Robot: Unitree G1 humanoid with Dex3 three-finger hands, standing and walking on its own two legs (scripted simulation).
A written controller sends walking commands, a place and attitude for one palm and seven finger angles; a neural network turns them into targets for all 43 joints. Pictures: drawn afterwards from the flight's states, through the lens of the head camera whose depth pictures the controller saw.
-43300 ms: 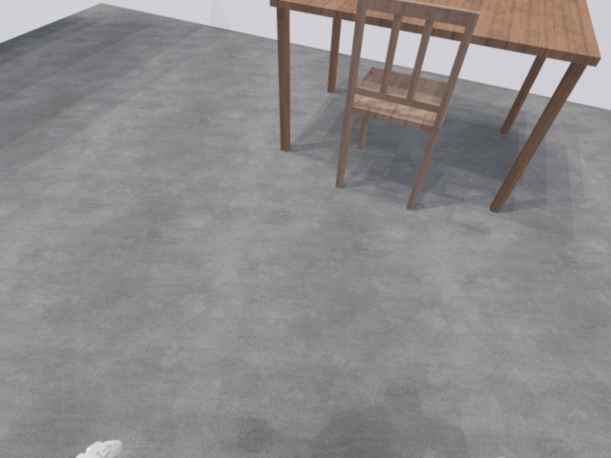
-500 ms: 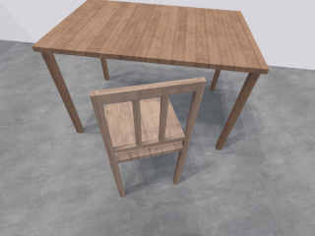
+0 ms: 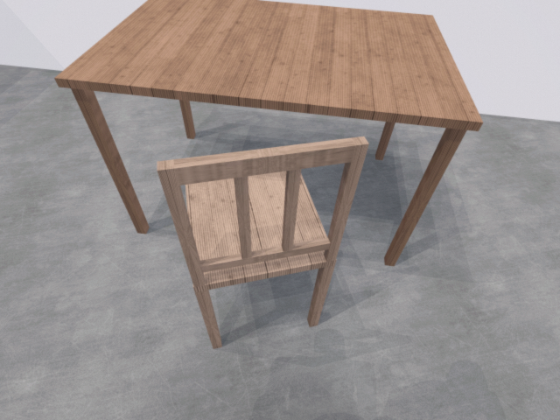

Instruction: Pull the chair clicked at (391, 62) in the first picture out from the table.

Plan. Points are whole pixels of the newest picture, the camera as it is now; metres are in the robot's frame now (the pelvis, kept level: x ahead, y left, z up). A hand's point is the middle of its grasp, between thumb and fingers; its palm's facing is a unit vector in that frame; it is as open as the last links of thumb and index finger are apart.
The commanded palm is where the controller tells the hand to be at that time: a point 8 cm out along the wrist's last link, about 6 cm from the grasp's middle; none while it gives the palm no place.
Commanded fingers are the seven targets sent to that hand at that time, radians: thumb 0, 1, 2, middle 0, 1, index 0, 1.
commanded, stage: shuffle to correct the standing spot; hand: left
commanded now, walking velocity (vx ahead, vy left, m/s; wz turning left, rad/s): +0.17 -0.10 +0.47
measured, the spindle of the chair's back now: (243, 219) +0.52 +0.12 -0.10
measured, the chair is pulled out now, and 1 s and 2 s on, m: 0.24 0.24 0.24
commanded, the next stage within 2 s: come to a stop and stand still in 0.62 s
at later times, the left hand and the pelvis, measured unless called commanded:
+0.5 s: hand out of the picture +0.04 +0.17 -0.20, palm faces +0.23 -0.96 -0.12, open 7.4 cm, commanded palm none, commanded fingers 0.00 0.90 0.90 -0.20 -0.30 -0.20 -0.30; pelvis +0.09 +0.00 -0.01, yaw +12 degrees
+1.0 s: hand (211, 387) +0.21 +0.13 -0.18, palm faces +0.32 -0.93 -0.20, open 7.3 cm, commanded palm none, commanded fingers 0.00 0.90 0.90 -0.20 -0.30 -0.20 -0.30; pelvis +0.17 -0.06 -0.02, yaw +18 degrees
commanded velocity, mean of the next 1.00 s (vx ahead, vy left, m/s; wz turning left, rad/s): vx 0.02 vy -0.05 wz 0.20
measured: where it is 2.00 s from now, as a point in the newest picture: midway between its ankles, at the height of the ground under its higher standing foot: outside the picture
